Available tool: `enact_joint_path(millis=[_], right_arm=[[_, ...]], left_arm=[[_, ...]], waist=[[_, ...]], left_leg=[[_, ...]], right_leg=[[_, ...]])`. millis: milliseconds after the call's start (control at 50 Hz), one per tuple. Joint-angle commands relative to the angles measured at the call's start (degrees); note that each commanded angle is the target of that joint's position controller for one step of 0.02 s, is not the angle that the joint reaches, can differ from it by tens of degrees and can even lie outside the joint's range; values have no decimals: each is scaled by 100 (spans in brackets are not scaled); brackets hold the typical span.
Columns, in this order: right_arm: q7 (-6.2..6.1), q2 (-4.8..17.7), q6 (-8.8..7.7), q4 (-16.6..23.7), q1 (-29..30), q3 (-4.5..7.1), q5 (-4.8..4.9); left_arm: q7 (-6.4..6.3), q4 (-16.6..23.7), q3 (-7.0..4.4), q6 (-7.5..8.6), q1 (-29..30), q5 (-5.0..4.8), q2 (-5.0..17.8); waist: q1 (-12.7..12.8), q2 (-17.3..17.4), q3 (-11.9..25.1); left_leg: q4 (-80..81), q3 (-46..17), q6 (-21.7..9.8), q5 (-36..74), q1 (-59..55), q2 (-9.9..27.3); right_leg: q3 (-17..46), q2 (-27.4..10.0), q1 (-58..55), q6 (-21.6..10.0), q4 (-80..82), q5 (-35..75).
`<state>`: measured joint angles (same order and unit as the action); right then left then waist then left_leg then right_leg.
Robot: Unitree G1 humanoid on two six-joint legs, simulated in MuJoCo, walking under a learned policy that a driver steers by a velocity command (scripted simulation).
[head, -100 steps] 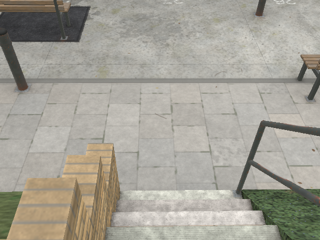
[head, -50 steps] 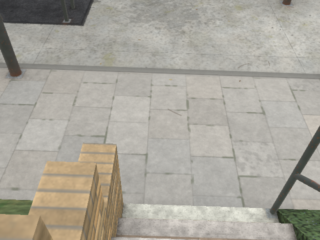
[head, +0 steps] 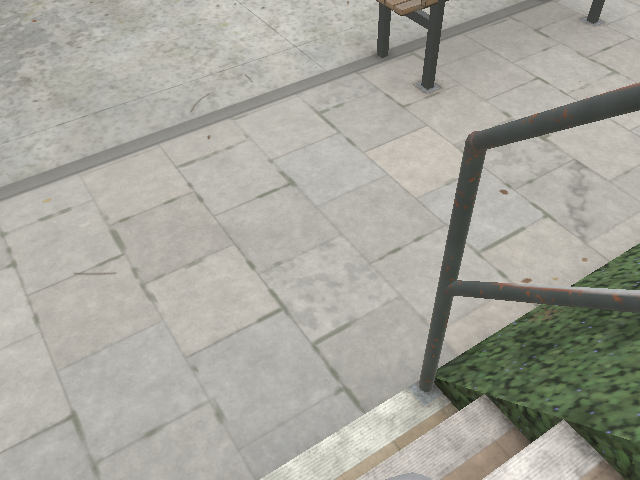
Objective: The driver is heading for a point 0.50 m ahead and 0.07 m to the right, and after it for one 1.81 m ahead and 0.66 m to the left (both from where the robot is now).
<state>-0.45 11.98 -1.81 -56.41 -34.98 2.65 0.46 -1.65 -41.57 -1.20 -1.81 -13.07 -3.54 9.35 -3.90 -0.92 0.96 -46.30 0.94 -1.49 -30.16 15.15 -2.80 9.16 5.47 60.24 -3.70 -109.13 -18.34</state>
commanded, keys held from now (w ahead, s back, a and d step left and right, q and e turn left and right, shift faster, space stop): w+e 0.44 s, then q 0.56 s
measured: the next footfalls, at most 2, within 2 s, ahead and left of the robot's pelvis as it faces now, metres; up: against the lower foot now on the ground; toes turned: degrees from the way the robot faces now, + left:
right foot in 0.34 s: +0.36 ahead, -0.19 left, -0.21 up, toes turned -9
left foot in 0.88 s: +0.48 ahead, +0.09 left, -0.42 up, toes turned -12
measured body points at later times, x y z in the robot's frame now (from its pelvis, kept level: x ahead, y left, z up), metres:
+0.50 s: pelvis +0.27 -0.08 -0.20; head +0.29 -0.10 +0.25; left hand +0.39 +0.13 -0.34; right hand +0.28 -0.34 -0.34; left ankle +0.29 +0.11 -0.78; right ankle +0.32 -0.18 -0.91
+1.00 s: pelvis +0.43 -0.01 -0.39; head +0.46 -0.01 +0.06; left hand +0.61 +0.20 -0.51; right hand +0.37 -0.23 -0.53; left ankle +0.44 +0.10 -1.12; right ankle +0.38 -0.13 -0.77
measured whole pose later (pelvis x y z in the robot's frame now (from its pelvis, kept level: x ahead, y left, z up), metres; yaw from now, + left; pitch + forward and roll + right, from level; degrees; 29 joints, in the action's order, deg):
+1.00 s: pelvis +0.43 -0.01 -0.39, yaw -5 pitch +2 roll +0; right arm 1.1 9.0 3.9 -51.2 -25.4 1.6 -2.0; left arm -4.4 -44.3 0.1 -0.4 -7.7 -2.4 10.8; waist -3.2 -1.1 -0.8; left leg -30.5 -5.1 -1.8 -16.2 16.0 -4.3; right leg 0.9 -1.0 54.5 4.6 -131.3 -46.2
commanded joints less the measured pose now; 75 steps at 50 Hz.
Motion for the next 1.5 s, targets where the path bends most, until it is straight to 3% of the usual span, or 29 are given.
enact_joint_path(millis=[20, 60, 80, 140, 220, 300, 320, 340, 380, 420, 440, 500, 520, 560, 640, 800, 840, 880, 900, 920, 980, 1040, 1260, 1340, 1380, 1420, 1440, 1480, 1500], right_arm=[[-247, 351, -191, 760, 1370, -237, -184], [-213, 751, -136, 220, 777, -148, -30], [-313, 385, -191, 87, 206, -161, 153], [-417, 254, -273, 27, -1096, -90, -129], [-392, 328, -116, 370, 103, -112, -68], [-173, 345, -89, 167, 338, -57, -79], [-106, 504, -128, 122, 554, -18, -9], [-96, 561, -167, 54, 628, 137, -23], [55, 342, -373, 758, -95, 87, 9], [130, 139, -324, 1230, 404, -11, 197], [-30, 227, -69, 1413, 1124, 33, 162], [-337, 147, 262, 1308, 1110, 67, -53], [-307, 367, 226, 1058, 613, 159, -15], [-215, 569, 172, 1251, 1138, 229, 96], [-158, 255, 396, 1590, 1944, 160, -54], [61, 394, 520, 1323, 1145, 150, -57], [91, 158, 518, 1232, 1055, 116, -4], [178, 379, 401, 760, -168, 256, -110], [275, 819, 372, 643, -78, 204, -273], [294, 941, 370, 668, -60, 209, -114], [75, 1608, 525, 926, 381, 330, -355], [-204, 655, 673, 1298, 1287, -111, -237], [-528, 644, 665, 1868, 647, -87, 18], [-729, 682, 848, 2154, 1263, 62, 84], [-524, 1100, 774, 2240, 1817, 204, 135], [-444, 1171, 741, 2597, 2828, 212, 209], [-331, 719, 621, 2638, 2723, 108, 198], [-163, -231, 512, 2312, 877, -40, 157], [-142, 128, 526, 2416, 891, 97, 201]], left_arm=[[189, 615, 29, 46, -279, 370, 51], [287, 509, 9, 65, -512, 266, -99], [246, 669, -53, 91, 1, 153, 95], [421, 1231, -112, 264, 1818, 106, 358], [802, 1301, -50, 310, 1804, 107, 84], [606, 235, -355, 199, -415, 2, 770], [553, -250, -491, 188, -1462, 144, 917], [477, -630, -489, 148, -2367, 318, 1008], [445, -624, -242, 272, -2297, 381, 1164], [548, -500, -419, 208, -1306, 218, 1430], [509, -184, -319, 119, -584, 302, 1167], [101, -226, 25, 330, -65, 751, 516], [40, -344, -68, 389, -185, 782, 912], [-206, -702, -117, 467, -838, 457, 968], [-413, -980, 68, 368, -1016, 399, 449], [-433, -666, 23, 299, -137, 364, 670], [-460, -601, -16, 175, -52, 147, 674], [-506, -622, -48, 149, -268, 324, 497], [-333, -389, 33, 231, -417, 417, 102], [-151, -152, 81, 405, -576, 345, 156], [-271, 844, 311, 300, 1493, -5, -81], [-333, 997, 238, -28, 1503, 193, 60], [63, 2122, 327, 52, 2511, 252, -402], [265, 2259, 286, 95, 2859, 310, -274], [236, 1832, 25, 182, 1722, 95, 115], [222, 1405, -195, 208, 393, 229, 718], [161, 1042, -326, 238, -382, 293, 991], [270, 621, -120, 200, -1062, 508, 762], [358, 503, -177, 225, -1069, 518, 889]], waist=[[906, -55, -915], [878, 784, -730], [388, 778, -1065], [-720, 629, -1229], [-314, 389, -1113], [336, 548, -283], [960, 276, -56], [1482, -838, -297], [712, -2242, 914], [444, -1124, 1636], [234, 263, 853], [-356, 420, 385], [-468, 112, 603], [-174, -27, 520], [72, -183, -17], [-132, -489, -154], [59, -586, -381], [-218, 496, -76], [215, 2378, -126], [321, 2431, 605], [-3, 496, 822], [500, -197, 36], [-13, 733, 112], [-136, 602, -49], [432, 1391, 360], [1305, 1572, 212], [1507, 962, 236], [420, -1495, 828], [289, -1462, 642]], left_leg=[[1719, -1541, -626, 2170, 3001, 1428], [1471, -1494, -635, 2757, 1959, 1480], [1068, -1541, -548, 2137, 507, 1440], [470, -1672, -363, 1301, -1691, 1465], [422, -354, -367, 228, 1357, 1120], [-2418, -32, -149, 1289, -187, 1083], [-3805, 258, -59, 2277, 258, 799], [-6640, 705, 222, -842, 1937, 22], [-7541, -991, 228, -1981, 4178, 192], [-5662, -1120, -68, 58, 3982, 590], [-4865, -808, 19, 1024, 3566, 514], [-3046, -1006, 728, 1600, 1708, 871], [-3098, -947, 731, 2756, 1221, 612], [-2374, -1302, 735, 3875, 1853, 473], [-1651, -1855, 845, 4177, 2274, 177], [553, -662, 594, 4543, 50, 319], [2818, 137, 376, 5036, -640, 226], [3506, -596, -202, 7116, -1998, 889], [1419, -1513, -828, 11035, -3047, 1469], [840, -1963, -1318, 11707, -3727, 1799], [1782, -3562, -2438, 7683, -2532, 2689], [2074, -3368, -1879, 4876, -792, 2015], [1189, -3350, -1416, 4306, -1368, 897], [2186, -3193, -1298, 2163, 543, 614], [2500, -3206, -1167, 2617, 1673, 736], [1745, -3048, -706, 2785, 1114, 434], [854, -2982, -415, 2367, 1112, 112], [-2330, -3314, 138, -1723, 2596, -1171], [-2938, -3261, 372, -1701, 3170, -951]], right_leg=[[-120, -356, -1762, 274, 3044, 3535], [-256, -483, -1403, 261, 2291, 3370], [428, -703, 159, 137, 2942, 3225], [517, -629, 1709, 44, 5404, 4061], [-668, -430, -2783, 13, 7088, 5907], [-384, -989, -4554, -25, 9167, 6104], [-859, -653, -5913, -60, 9190, 5549], [-532, -857, -7315, -507, 8749, 5603], [882, -1828, -8807, -1545, 6426, 7035], [2348, -2533, -7185, -2001, 7822, 1525], [2873, -2260, -5546, -1728, 8763, -142], [2333, -2118, -2860, -1673, 7984, 2689], [1725, -1858, -2633, -1536, 7659, 3392], [1211, -1606, -3023, -1245, 7295, 2502], [1248, -1594, -3082, -1181, 6571, 1409], [77, -1462, -1985, -645, 4873, 1414], [-589, -1231, -2245, -324, 4087, 1618], [-1009, -886, -1706, 27, 1065, 603], [-1595, -209, 595, 585, -1676, -3207], [-1254, -456, 1306, 852, -2575, -3307], [-510, -711, 1727, 865, -3313, -2644], [-322, -600, 1104, 768, -2517, -1432], [-696, -580, 1662, 1044, -927, 42], [-699, -400, -1977, 997, 4368, 2166], [-720, -227, -4821, 857, 4618, 2047], [-627, -510, -5487, 617, 6460, 1899], [-561, -747, -6206, 469, 7466, 2049], [2078, -2666, -7243, -699, 7411, 6638], [3366, -3178, -6558, -1174, 8328, 4514]])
